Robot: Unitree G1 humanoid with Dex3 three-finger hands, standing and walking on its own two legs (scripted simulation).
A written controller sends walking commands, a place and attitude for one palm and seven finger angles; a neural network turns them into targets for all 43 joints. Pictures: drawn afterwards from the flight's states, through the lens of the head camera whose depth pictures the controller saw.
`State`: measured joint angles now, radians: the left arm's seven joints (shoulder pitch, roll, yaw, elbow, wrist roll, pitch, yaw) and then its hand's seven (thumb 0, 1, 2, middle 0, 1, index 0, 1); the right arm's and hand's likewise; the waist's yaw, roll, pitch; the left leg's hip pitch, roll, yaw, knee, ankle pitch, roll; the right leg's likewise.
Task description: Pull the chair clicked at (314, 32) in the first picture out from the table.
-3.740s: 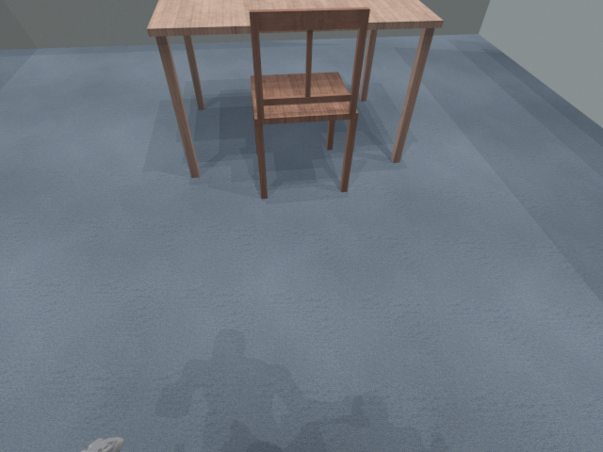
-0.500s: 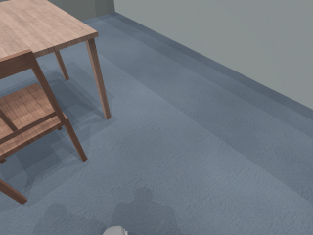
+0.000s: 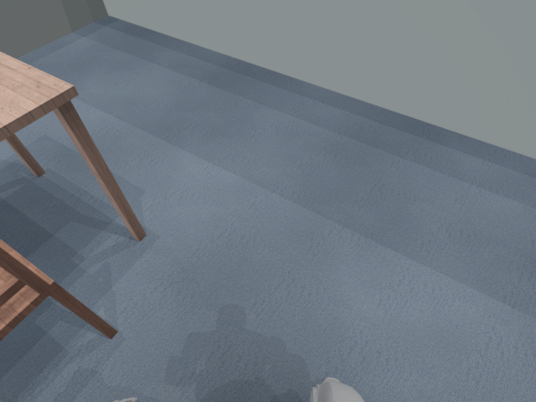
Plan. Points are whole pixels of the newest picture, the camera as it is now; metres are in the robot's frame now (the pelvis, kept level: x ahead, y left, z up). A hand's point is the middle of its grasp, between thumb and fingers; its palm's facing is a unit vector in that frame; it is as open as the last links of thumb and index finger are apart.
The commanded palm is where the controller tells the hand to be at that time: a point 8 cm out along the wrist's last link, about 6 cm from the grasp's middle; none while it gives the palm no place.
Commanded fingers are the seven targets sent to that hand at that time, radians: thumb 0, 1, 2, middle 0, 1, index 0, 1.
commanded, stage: turn to face it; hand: left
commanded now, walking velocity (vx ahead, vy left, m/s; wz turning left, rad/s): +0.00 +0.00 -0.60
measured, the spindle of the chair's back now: out of the picture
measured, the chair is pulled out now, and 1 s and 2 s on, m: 0.00 0.00 0.00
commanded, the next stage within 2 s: take the last steps up to it in 1.96 s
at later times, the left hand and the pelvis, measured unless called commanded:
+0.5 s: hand (188, 397) +0.15 +0.15 -0.16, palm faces +0.17 -0.97 -0.18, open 7.3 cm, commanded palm none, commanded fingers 0.00 0.90 0.90 -0.20 -0.30 -0.20 -0.30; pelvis +0.06 -0.03 +0.00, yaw +9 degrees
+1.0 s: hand out of the picture +0.05 +0.18 -0.15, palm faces +0.44 -0.84 -0.30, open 7.4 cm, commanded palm none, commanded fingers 0.00 0.90 0.90 -0.20 -0.30 -0.20 -0.30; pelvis +0.04 -0.06 -0.01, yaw +25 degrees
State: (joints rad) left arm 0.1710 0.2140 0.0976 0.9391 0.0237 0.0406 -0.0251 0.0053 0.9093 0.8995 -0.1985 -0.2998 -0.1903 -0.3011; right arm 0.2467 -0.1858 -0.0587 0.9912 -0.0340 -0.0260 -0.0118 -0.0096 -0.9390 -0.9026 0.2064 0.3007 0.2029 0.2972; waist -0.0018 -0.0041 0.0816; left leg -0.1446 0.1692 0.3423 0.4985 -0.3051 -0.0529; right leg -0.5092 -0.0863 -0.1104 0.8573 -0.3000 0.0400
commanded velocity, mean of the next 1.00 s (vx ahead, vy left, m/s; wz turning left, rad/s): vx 0.00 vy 0.00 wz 0.59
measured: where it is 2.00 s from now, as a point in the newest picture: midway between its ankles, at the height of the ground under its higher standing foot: outside the picture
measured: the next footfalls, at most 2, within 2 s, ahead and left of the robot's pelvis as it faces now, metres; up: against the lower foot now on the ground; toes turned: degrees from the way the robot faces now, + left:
right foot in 0.08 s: +0.13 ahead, -0.11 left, +0.00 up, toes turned -10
left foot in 0.56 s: +0.09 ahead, +0.10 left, +0.00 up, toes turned +21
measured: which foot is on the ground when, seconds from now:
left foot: down 0.00-0.08, up 0.10-0.54, down 0.56-1.00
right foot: up 0.00-0.06, down 0.08-0.56, up 0.58-0.98, down 1.00-1.00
